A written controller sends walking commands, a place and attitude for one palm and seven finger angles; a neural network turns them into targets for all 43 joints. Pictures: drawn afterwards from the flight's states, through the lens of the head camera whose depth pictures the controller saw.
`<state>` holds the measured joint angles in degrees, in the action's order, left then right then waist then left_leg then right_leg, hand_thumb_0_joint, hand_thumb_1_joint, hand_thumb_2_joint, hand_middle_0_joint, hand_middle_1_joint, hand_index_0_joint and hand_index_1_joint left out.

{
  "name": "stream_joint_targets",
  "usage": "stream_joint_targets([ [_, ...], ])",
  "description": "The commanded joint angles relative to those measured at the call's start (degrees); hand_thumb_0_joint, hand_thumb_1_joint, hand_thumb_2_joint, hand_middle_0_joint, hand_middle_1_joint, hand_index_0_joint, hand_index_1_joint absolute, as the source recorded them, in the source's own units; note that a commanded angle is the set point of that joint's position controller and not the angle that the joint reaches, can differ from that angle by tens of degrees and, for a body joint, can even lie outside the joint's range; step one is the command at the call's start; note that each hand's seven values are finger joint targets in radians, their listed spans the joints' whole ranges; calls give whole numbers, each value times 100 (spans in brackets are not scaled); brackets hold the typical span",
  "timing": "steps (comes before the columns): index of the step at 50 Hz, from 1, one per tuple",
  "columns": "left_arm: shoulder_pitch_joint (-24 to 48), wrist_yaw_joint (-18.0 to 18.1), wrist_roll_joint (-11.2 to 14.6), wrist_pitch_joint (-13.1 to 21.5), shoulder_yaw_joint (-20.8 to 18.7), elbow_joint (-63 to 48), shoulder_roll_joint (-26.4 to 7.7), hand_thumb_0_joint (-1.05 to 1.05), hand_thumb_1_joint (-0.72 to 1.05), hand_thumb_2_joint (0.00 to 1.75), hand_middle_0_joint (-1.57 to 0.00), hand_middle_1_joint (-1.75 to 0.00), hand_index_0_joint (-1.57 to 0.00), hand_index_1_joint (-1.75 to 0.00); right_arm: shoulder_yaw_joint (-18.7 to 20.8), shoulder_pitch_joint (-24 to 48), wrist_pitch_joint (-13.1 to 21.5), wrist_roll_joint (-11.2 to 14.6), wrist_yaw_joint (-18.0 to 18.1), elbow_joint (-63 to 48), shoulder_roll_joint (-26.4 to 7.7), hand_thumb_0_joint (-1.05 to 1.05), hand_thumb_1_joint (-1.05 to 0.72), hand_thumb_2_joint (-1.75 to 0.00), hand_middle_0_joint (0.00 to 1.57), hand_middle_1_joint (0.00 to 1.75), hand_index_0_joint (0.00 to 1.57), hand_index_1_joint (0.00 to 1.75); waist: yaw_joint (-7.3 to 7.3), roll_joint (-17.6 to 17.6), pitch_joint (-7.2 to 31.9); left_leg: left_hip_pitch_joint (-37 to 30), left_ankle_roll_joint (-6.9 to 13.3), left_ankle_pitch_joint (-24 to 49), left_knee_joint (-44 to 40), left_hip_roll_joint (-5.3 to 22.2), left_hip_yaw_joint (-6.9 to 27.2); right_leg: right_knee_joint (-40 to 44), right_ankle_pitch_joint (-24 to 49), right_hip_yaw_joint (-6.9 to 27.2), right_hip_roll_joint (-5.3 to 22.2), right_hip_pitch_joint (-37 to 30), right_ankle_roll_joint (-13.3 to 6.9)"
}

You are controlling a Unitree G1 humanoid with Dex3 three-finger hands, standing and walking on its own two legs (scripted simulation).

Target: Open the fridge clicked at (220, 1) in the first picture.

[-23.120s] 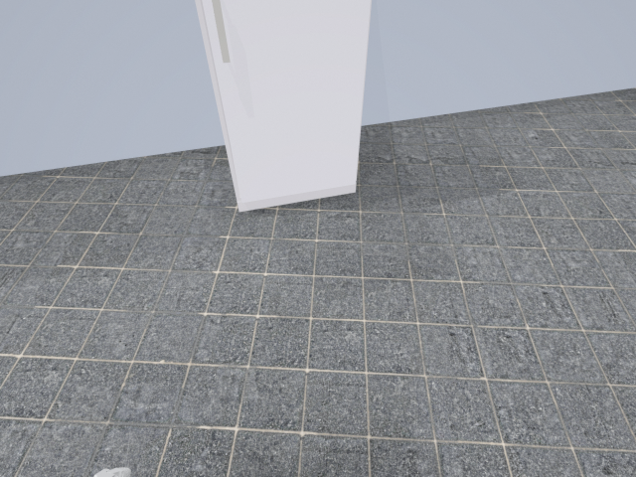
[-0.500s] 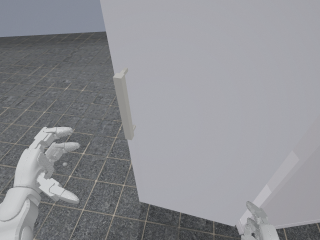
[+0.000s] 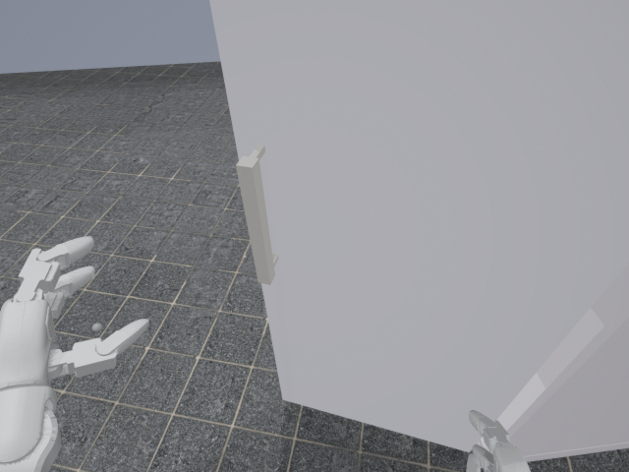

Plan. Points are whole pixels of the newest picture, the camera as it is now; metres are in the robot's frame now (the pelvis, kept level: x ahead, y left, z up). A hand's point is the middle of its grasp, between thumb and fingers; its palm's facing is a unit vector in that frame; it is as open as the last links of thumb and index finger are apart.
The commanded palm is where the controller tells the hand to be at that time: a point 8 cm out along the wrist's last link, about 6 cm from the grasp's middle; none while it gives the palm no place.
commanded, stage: draw the hand back to the body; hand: left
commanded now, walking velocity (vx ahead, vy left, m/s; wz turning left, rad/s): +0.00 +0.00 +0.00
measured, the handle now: (263, 220) +0.45 +0.15 +0.08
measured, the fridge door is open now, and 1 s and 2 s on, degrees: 68 68 68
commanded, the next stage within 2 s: step back with the hand held close in 0.62 s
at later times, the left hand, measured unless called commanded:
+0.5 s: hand (71, 331) +0.19 +0.27 +0.15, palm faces +0.49 -0.79 -0.36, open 7.5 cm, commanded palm +0.14 +0.30 +0.17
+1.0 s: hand (74, 337) +0.18 +0.27 +0.15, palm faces +0.39 -0.79 -0.47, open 7.4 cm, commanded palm +0.12 +0.31 +0.17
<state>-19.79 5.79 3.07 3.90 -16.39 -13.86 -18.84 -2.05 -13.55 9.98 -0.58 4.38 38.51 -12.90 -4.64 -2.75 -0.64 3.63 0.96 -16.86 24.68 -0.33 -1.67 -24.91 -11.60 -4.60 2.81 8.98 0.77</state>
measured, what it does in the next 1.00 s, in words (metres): stands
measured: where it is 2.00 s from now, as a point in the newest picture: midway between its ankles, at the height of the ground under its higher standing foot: outside the picture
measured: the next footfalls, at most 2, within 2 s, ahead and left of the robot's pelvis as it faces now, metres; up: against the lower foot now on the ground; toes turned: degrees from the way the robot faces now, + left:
none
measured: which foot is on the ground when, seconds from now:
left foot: down 0.00-1.00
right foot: down 0.00-1.00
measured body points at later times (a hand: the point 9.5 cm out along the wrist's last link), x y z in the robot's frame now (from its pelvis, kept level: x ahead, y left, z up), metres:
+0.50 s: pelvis +0.00 +0.00 +0.00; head -0.02 -0.01 +0.45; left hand +0.16 +0.31 +0.17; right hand +0.19 -0.22 -0.08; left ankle -0.03 +0.10 -0.74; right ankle +0.02 -0.13 -0.74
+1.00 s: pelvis -0.02 +0.01 +0.00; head -0.01 +0.00 +0.45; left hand +0.16 +0.31 +0.18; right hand +0.16 -0.23 -0.08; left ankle -0.03 +0.11 -0.74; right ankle +0.02 -0.13 -0.74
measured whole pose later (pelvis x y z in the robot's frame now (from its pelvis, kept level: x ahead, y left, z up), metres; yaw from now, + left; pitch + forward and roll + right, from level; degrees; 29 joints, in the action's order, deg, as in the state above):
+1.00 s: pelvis -0.02 +0.01 +0.00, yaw -1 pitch +0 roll +0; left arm -28.8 6.2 2.0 8.8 -22.1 -25.6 -22.1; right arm -0.4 -10.6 3.4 -0.6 4.2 32.5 -13.5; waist -1.2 -1.0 -0.7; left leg 12.4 1.8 -16.2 28.4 -0.9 -2.7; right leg -26.7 -9.4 -3.5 3.4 17.1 1.5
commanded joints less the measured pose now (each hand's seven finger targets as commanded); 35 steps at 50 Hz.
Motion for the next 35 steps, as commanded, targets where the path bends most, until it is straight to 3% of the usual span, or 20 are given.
stream_joint_targets([
  [1,587,93,7,387,-686,-1488,-1084,0,50,71,-21,-53,-21,-53,274,722,286,-22,43,-991,-669,0,-90,-90,20,30,20,30,-21,-40,459,510,-86,1772,-504,56,157,262,900,137,-170,-753,-173],
  [5,309,91,17,373,-854,-1620,-1153,0,65,78,-21,-45,-21,-45,294,692,235,-42,12,-1008,-659,0,-90,-90,20,30,20,30,-50,-72,487,454,-113,2115,-480,62,143,269,1143,128,-161,-843,-168],
  [12,218,95,38,389,-1037,-1867,-1224,0,90,90,-20,-30,-20,-30,314,734,162,-37,4,-1036,-623,0,-90,-90,20,30,20,30,-40,-38,350,471,-81,1855,-510,58,112,341,999,131,-170,-782,-159],
  [14,202,77,33,353,-905,-1704,-1096,0,90,90,-20,-30,-20,-30,317,737,141,-26,9,-992,-649,0,-90,-90,20,30,20,30,-13,49,221,501,-68,1792,-534,76,115,393,914,122,-171,-718,-160],
  [18,402,112,4,358,-903,-1855,-1138,0,90,90,-20,-30,-20,-30,310,734,139,-37,26,-1001,-638,0,-90,-90,20,30,20,30,-4,-160,322,431,-67,1624,-558,51,125,382,776,125,-175,-718,-164],
  [22,386,126,22,353,-923,-1804,-1156,0,90,90,-20,-30,-20,-30,293,775,144,-45,46,-1010,-626,0,-90,-90,20,30,20,30,-23,-3,273,475,-40,1495,-589,50,143,414,694,124,-173,-737,-156],
  [25,435,127,8,365,-942,-1858,-1178,0,90,90,-20,-30,-20,-30,283,820,153,-45,50,-995,-612,0,-90,-90,20,30,20,30,-28,-212,218,496,-49,1336,-627,48,148,451,539,142,-171,-727,-166],
  [31,260,107,28,359,-960,-1719,-1150,0,90,90,-20,-30,-20,-30,293,807,154,-56,46,-983,-599,0,-90,-90,20,30,20,30,-22,67,173,526,-17,1354,-608,54,103,481,640,146,-164,-748,-148],
  [35,307,100,29,365,-950,-1780,-1160,0,90,90,-20,-30,-20,-30,304,833,138,-37,47,-985,-610,0,-90,-90,20,30,20,30,-19,-98,158,545,-13,1252,-637,53,101,513,525,162,-161,-756,-153],
])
